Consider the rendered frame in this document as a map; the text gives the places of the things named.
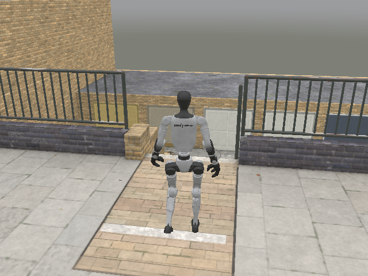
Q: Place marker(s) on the right robot hand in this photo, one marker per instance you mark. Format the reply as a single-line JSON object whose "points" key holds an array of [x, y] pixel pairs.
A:
{"points": [[216, 168]]}

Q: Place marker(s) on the left robot hand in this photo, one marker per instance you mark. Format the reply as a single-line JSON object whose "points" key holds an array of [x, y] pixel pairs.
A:
{"points": [[159, 159]]}

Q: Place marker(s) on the robot right forearm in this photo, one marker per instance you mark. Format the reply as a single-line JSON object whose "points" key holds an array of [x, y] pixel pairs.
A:
{"points": [[212, 154]]}

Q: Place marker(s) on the robot left upper arm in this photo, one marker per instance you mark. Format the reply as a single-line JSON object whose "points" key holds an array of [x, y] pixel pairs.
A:
{"points": [[166, 120]]}

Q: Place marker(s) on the robot torso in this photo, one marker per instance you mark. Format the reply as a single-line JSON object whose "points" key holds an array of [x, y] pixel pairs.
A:
{"points": [[183, 135]]}

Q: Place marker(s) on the robot left forearm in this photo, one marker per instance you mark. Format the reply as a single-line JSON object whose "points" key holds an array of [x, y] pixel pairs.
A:
{"points": [[156, 150]]}

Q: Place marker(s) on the robot right upper arm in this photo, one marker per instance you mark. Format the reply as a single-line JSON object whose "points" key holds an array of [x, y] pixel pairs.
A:
{"points": [[204, 131]]}

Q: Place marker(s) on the left robot thigh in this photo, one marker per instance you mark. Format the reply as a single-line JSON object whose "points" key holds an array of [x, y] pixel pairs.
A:
{"points": [[171, 173]]}

